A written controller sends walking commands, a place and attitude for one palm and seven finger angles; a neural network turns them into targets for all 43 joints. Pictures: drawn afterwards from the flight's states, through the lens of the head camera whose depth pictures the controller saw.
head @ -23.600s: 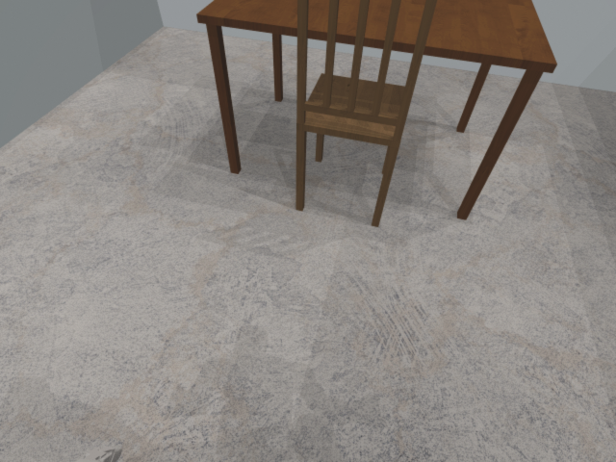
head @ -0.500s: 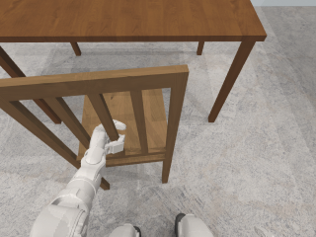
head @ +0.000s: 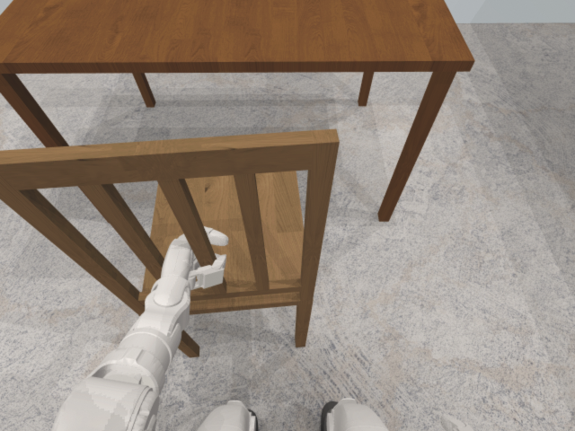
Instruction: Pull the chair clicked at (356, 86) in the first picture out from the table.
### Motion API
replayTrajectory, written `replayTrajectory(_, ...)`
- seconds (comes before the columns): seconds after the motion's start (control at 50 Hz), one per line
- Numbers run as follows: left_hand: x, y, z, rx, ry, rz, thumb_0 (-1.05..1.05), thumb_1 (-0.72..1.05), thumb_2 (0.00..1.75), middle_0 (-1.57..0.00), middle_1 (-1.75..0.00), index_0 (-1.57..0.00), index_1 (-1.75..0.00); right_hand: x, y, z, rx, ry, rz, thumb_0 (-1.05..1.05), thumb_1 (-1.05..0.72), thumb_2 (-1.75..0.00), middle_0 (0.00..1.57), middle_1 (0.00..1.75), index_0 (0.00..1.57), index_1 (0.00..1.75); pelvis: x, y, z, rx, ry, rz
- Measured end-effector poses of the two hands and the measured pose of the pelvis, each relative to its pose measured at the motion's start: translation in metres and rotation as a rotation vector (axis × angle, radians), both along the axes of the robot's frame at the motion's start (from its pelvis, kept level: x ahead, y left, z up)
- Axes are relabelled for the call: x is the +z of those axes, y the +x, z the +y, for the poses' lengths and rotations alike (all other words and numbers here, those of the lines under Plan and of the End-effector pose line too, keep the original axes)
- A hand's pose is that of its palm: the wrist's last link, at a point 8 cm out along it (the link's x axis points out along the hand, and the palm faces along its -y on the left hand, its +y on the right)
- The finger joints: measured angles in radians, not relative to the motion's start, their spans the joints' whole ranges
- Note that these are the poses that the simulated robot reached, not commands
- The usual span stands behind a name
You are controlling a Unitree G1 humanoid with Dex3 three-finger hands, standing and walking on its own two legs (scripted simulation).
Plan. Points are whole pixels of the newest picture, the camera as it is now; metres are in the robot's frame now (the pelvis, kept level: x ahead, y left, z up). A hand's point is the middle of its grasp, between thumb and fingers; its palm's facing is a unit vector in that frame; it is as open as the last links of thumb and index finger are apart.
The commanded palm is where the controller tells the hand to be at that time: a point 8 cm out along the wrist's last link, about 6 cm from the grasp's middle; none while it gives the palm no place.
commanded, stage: step backward, pulling the chair out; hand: left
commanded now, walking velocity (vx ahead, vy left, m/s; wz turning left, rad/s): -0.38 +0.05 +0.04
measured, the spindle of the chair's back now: (201, 247) +0.38 +0.15 -0.03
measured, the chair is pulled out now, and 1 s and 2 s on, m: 0.35 0.46 0.61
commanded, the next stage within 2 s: stop walking, hand still on the chair in 1.30 s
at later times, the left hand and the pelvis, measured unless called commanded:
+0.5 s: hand (212, 295) +0.31 +0.13 -0.06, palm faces +0.01 -0.98 -0.20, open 5.6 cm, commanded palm +0.30 +0.18 -0.05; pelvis -0.06 +0.00 +0.00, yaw +0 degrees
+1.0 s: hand (206, 337) +0.25 +0.13 -0.06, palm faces +0.02 -0.98 -0.20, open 5.6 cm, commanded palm +0.23 +0.18 -0.05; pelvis -0.12 -0.01 +0.01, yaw -1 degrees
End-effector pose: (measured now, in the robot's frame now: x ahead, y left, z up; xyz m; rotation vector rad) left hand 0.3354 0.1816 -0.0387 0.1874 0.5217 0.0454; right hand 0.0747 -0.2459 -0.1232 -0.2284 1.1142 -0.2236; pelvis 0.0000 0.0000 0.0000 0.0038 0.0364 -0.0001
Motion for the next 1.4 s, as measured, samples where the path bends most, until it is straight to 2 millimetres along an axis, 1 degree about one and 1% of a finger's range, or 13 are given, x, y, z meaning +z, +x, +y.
replayTrajectory(0.12,0.0,-0.01,-0.002,0.03,0.008,-0.002,0.06,0.62,0.79,-0.32,-1.19,-0.5,-1.44,-0.005,-0.008,-0.008,-0.025,0.01,-0.028,0.01,-0.9,-0.9,0.21,0.3,0.21,0.3,-0.001,-0.016,-0.004,0.011,0.001,0.007)
replayTrajectory(0.3,0.0,-0.027,0.001,-0.015,-0.007,0.004,0.05,0.64,0.75,-0.28,-1.22,-0.5,-1.44,0.013,-0.035,-0.015,-0.009,-0.079,0.001,0.01,-0.9,-0.9,0.21,0.3,0.21,0.3,0.004,-0.034,0.012,0.017,0.007,0.015)
replayTrajectory(0.44,0.0,-0.038,0.002,-0.006,0.003,-0.006,0.05,0.63,0.77,-0.29,-1.22,-0.5,-1.44,0.006,-0.042,-0.004,0.0,-0.019,-0.003,0.01,-0.9,-0.9,0.21,0.3,0.21,0.3,0.003,-0.049,0.001,-0.002,-0.01,0.009)
replayTrajectory(0.52,0.0,-0.047,0.0,0.016,0.009,-0.008,0.05,0.62,0.78,-0.31,-1.21,-0.5,-1.44,0.002,-0.048,-0.006,-0.024,0.005,-0.029,0.01,-0.9,-0.9,0.21,0.3,0.21,0.3,0.001,-0.06,-0.005,0.0,-0.01,0.009)
replayTrajectory(0.66,0.001,-0.066,0.0,-0.001,-0.005,0.003,0.05,0.63,0.76,-0.28,-1.22,-0.5,-1.44,0.008,-0.07,-0.012,-0.011,-0.058,-0.006,0.01,-0.9,-0.9,0.21,0.3,0.21,0.3,0.002,-0.076,0.011,0.031,-0.005,0.017)
replayTrajectory(0.76,0.001,-0.08,0.004,-0.026,-0.014,0.011,0.05,0.65,0.75,-0.26,-1.23,-0.5,-1.44,0.016,-0.084,-0.005,-0.004,-0.074,0.014,0.01,-0.9,-0.9,0.21,0.3,0.21,0.3,0.006,-0.085,0.016,0.007,-0.005,0.01)
replayTrajectory(0.86,0.001,-0.091,0.005,-0.015,-0.008,0.009,0.06,0.64,0.76,-0.27,-1.22,-0.5,-1.44,0.011,-0.093,0.006,0.021,-0.009,0.02,0.01,-0.9,-0.9,0.2,0.3,0.21,0.3,0.007,-0.093,0.006,-0.008,-0.017,0.01)
replayTrajectory(0.94,0.002,-0.1,0.002,0.014,0.003,0.01,0.06,0.63,0.78,-0.3,-1.2,-0.5,-1.44,0.005,-0.101,0.005,0.003,0.03,-0.001,0.01,-0.9,-0.9,0.21,0.3,0.21,0.3,0.008,-0.11,-0.004,-0.016,-0.033,0.001)
replayTrajectory(1.02,0.002,-0.112,-0.001,0.027,0.006,0.01,0.06,0.62,0.78,-0.3,-1.19,-0.5,-1.44,0.003,-0.115,-0.008,-0.033,0.008,-0.023,0.01,-0.9,-0.9,0.21,0.3,0.21,0.3,0.005,-0.125,-0.004,-0.008,-0.026,0.005)
replayTrajectory(1.14,0.002,-0.133,-0.002,-0.001,-0.011,0.016,0.05,0.64,0.75,-0.27,-1.22,-0.5,-1.44,0.013,-0.139,-0.021,-0.024,-0.083,-0.005,0.01,-0.9,-0.9,0.21,0.3,0.21,0.3,0.004,-0.144,0.01,0.019,-0.008,0.003)
replayTrajectory(1.22,0.002,-0.15,0.0,-0.012,-0.023,0.027,0.06,0.65,0.74,-0.24,-1.22,-0.5,-1.44,0.02,-0.151,-0.015,-0.009,-0.084,0.001,0.01,-0.9,-0.9,0.2,0.3,0.2,0.3,0.008,-0.153,0.012,0.002,-0.005,0.002)
replayTrajectory(1.28,0.002,-0.162,0.001,-0.008,-0.02,0.028,0.06,0.65,0.75,-0.25,-1.22,-0.5,-1.44,0.017,-0.157,-0.007,0.011,-0.044,0.002,0.01,-0.9,-0.9,0.2,0.3,0.2,0.3,0.008,-0.159,0.006,-0.004,-0.012,0.002)
replayTrajectory(1.4,0.004,-0.184,-0.001,0.024,-0.014,0.04,0.07,0.64,0.77,-0.27,-1.19,-0.5,-1.44,0.011,-0.17,0.0,-0.002,0.025,-0.034,0.01,-0.9,-0.9,0.21,0.3,0.21,0.3,0.01,-0.183,-0.006,-0.016,-0.029,-0.014)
